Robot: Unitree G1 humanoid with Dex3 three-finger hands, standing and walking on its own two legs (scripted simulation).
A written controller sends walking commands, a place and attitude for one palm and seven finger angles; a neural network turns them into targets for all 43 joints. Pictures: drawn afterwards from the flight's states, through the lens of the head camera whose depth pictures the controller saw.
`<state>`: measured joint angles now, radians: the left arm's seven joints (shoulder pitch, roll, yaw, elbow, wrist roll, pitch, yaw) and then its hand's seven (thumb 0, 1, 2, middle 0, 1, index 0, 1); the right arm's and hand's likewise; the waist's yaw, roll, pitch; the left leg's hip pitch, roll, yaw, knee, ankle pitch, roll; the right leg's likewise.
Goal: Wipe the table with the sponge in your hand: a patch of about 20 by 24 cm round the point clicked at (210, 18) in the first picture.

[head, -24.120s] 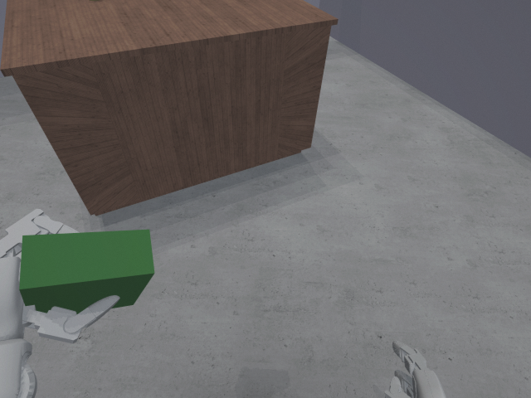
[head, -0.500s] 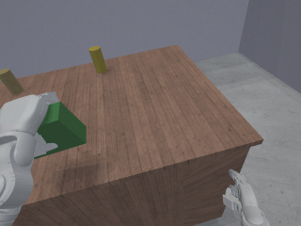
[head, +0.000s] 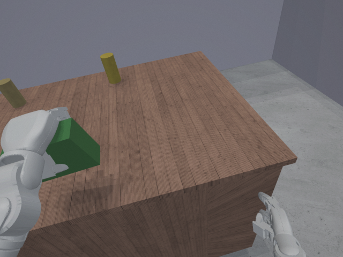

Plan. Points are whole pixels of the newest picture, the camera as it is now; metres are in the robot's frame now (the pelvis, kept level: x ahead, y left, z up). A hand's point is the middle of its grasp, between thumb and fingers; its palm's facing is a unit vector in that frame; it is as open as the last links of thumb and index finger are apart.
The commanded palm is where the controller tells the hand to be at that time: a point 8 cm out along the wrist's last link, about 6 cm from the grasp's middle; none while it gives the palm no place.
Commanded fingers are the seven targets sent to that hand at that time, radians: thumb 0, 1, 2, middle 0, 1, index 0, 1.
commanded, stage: move the sponge above the wiping area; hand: left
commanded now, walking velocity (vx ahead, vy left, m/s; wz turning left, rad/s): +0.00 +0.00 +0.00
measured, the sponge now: (61, 156) +0.24 +0.29 +0.16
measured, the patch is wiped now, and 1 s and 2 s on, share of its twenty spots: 0.00 0.00 0.00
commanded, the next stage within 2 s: none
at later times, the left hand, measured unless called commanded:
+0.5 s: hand (56, 146) +0.25 +0.29 +0.19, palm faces +0.18 -0.06 -0.98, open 9.5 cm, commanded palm +0.20 +0.28 +0.25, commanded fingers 0.00 0.10 1.30 -1.20 -1.60 -1.20 -1.60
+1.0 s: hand (64, 144) +0.27 +0.29 +0.17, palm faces +0.11 -0.03 -0.99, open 9.5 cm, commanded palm +0.23 +0.29 +0.24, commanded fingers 0.00 0.10 1.30 -1.20 -1.60 -1.20 -1.60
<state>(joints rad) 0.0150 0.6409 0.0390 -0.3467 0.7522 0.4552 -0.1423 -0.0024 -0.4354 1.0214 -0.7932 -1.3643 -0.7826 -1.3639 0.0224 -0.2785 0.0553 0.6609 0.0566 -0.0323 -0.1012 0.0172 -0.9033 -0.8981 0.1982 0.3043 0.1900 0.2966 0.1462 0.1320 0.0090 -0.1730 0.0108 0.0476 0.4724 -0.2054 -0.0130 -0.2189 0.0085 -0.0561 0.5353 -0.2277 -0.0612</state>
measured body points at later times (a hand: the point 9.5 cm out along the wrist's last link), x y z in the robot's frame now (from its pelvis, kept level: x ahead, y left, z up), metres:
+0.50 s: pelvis +0.01 +0.01 +0.00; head -0.02 -0.06 +0.45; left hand +0.23 +0.29 +0.24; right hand +0.26 -0.19 -0.07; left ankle +0.04 +0.13 -0.73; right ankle +0.05 -0.08 -0.73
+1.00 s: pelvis +0.00 +0.00 +0.00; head -0.02 -0.06 +0.45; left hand +0.26 +0.29 +0.23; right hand +0.26 -0.19 -0.07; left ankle +0.04 +0.13 -0.73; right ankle +0.05 -0.08 -0.73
